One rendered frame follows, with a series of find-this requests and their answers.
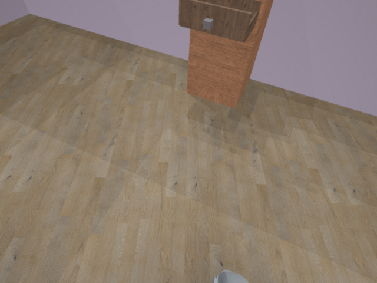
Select handle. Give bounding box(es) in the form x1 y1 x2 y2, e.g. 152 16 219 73
203 18 213 30

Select drawer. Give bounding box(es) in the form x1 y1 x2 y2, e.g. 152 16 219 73
178 0 262 43

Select cabinet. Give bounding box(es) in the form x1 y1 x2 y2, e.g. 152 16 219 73
187 0 273 109

